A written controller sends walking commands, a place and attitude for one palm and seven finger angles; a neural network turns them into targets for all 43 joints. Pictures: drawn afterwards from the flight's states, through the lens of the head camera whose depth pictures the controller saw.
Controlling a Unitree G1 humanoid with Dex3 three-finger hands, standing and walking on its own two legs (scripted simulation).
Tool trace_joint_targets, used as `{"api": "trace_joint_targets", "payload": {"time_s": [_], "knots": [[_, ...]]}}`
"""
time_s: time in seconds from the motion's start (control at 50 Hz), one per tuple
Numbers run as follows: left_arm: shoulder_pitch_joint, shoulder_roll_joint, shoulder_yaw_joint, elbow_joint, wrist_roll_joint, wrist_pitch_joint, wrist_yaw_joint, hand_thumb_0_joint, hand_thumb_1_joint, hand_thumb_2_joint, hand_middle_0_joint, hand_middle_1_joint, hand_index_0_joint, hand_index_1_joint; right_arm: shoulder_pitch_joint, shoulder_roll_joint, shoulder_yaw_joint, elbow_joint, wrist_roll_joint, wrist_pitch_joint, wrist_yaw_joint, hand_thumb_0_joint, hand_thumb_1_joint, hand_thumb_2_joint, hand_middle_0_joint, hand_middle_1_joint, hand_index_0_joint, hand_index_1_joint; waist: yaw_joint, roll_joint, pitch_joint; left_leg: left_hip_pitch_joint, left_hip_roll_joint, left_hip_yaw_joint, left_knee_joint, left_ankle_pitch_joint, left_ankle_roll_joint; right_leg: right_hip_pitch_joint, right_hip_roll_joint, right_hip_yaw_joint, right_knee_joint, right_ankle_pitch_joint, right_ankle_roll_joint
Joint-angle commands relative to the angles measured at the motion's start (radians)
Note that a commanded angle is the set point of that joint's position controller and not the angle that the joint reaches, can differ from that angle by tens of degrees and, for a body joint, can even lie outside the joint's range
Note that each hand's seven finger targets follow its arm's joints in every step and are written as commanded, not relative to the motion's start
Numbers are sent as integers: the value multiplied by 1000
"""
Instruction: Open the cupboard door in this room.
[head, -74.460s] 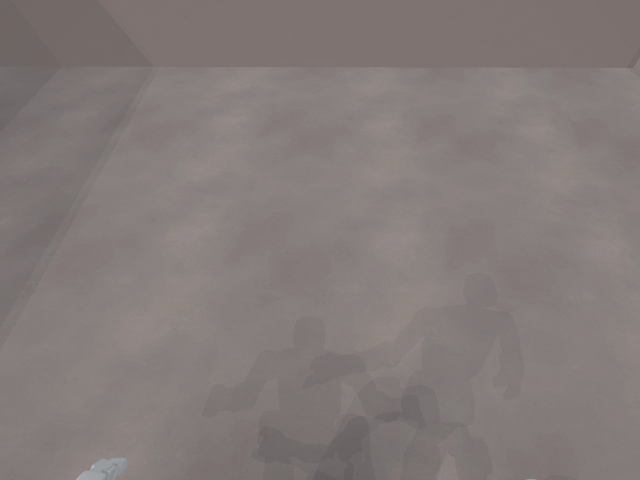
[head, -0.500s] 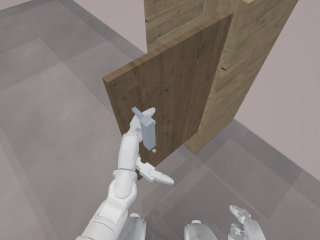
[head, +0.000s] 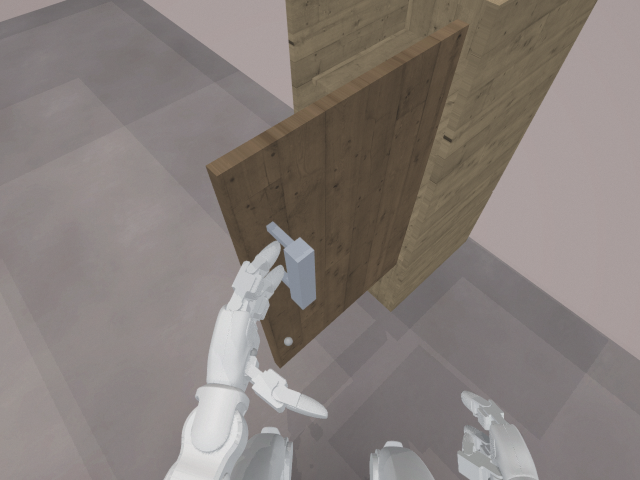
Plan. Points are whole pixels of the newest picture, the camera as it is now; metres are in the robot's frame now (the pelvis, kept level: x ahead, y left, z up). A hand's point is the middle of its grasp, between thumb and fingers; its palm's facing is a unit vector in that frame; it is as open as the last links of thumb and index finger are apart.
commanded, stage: slide the hand sideways off the handle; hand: left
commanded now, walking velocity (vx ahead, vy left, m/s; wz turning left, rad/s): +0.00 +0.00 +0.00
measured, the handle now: (290, 265) +0.37 +0.06 +0.05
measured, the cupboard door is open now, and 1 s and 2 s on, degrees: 91 91 91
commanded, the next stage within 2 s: draw the hand back to the body in 0.56 s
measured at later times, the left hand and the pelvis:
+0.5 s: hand (241, 377) +0.23 +0.10 +0.04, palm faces -0.04 -1.00 -0.03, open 16.3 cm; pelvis +0.01 -0.02 -0.01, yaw +1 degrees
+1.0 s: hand (183, 376) +0.21 +0.14 +0.10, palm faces -0.03 -1.00 -0.05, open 16.3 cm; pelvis +0.01 +0.00 +0.02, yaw +1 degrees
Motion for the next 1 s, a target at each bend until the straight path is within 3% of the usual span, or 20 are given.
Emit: {"api": "trace_joint_targets", "payload": {"time_s": [0.0, 0.02, 0.18, 0.32, 0.36, 0.42, 0.5, 0.58, 0.64, 0.7, 0.72, 0.82, 0.9, 0.98], "knots": [[-49, -10, 15, -286, -21, -75, -30, 0, -500, 300, -150, -300, -150, -300, -33, -109, -44, -157, 2, -59, -13, 0, -900, -900, 200, 300, 200, 300, -14, -74, -276, 212, -23, -34, -145, 211, 9, 133, 26, -3, -174, 301, -27], [-34, 4, 28, -279, -19, -73, -36, 0, -500, 300, -150, -300, -150, -300, -30, -112, -45, -156, 3, -61, -16, 0, -900, -900, 200, 300, 200, 300, -18, -94, -266, 201, -22, -36, -138, 214, 11, 129, 28, -1, -173, 301, -27], [52, 47, 61, -370, -49, -70, -103, 0, -500, 300, -150, -300, -150, -300, -36, -111, -45, -179, 6, -80, -31, 0, -900, -900, 200, 300, 200, 300, -17, -55, -261, 177, -30, -28, -108, 195, 13, 116, 24, 11, -167, 296, -22], [210, 123, 166, -399, -102, -58, -151, 0, -500, 300, -150, -300, -150, -300, -23, -115, -46, -187, 10, -96, -45, 0, -900, -900, 200, 300, 200, 300, 7, -78, -282, 135, -34, -22, -89, 231, 12, 185, 24, 33, -168, 364, -17], [205, 115, 155, -426, -112, -59, -169, 0, -500, 300, -150, -300, -150, -300, -25, -113, -46, -190, 12, -100, -46, 0, -900, -900, 200, 300, 200, 300, -5, -71, -271, 126, -35, -19, -83, 215, 12, 171, 18, 38, -171, 360, -9], [221, 153, 204, -422, -129, -66, -193, 0, -500, 300, -150, -300, -150, -300, -22, -120, -48, -185, 12, -106, -54, 0, -900, -900, 200, 300, 200, 300, -10, -97, -249, 89, -33, -23, -65, 197, 12, 171, 17, 55, -178, 334, -7], [240, 154, 210, -456, -159, -89, -234, 0, -500, 300, -150, -300, -150, -300, -27, -121, -50, -186, 14, -123, -61, 0, -900, -900, 200, 300, 200, 300, -8, -50, -258, 89, -34, -22, -53, 190, 10, 146, 15, 57, -166, 320, -5], [205, 158, 200, -468, -170, -89, -248, 0, -500, 300, -150, -300, -150, -300, -22, -129, -51, -180, 15, -139, -69, 0, -900, -900, 200, 300, 200, 300, -22, -57, -258, 84, -30, -29, -39, 173, 13, 106, 19, 52, -160, 267, -6], [233, 159, 202, -463, -167, -75, -247, 0, -500, 300, -150, -300, -150, -300, -21, -130, -54, -183, 16, -144, -69, 0, -900, -900, 200, 300, 200, 300, -12, -39, -266, 93, -31, -28, -44, 178, 13, 99, 23, 42, -152, 259, -10], [276, 224, 261, -573, -175, -47, -230, 0, -500, 300, -150, -300, -150, -300, -19, -128, -53, -212, 26, -135, -74, 0, -900, -900, 200, 300, 200, 300, 21, 0, -311, 160, -33, -24, -98, 202, 16, 167, 29, 36, -176, 271, -16], [284, 239, 274, -593, -174, -28, -221, 0, -500, 300, -150, -300, -150, -300, -16, -128, -51, -216, 28, -130, -76, 0, -900, -900, 200, 300, 200, 300, 21, 1, -315, 175, -32, -28, -117, 213, 18, 187, 34, 22, -182, 275, -18], [329, 217, 278, -578, -190, 41, -214, 0, -500, 300, -150, -300, -150, -300, -12, -127, -41, -217, 38, -122, -88, 0, -900, -900, 200, 300, 200, 300, -1, -50, -230, 224, -30, -32, -181, 201, 18, 223, 42, 2, -255, 270, -6], [327, 218, 272, -597, -205, 60, -243, 0, -500, 300, -150, -300, -150, -300, -7, -134, -31, -220, 43, -131, -91, 0, -900, -900, 200, 300, 200, 300, -14, -28, -158, 267, -28, -38, -232, 168, 15, 215, 43, -16, -293, 232, -4], [346, 260, 327, -610, -227, 70, -270, 0, -500, 300, -150, -300, -150, -300, -9, -137, -27, -222, 45, -140, -97, 0, -900, -900, 200, 300, 200, 300, -4, -25, -138, 299, -28, -38, -265, 175, 14, 252, 45, -17, -324, 233, -5]]}}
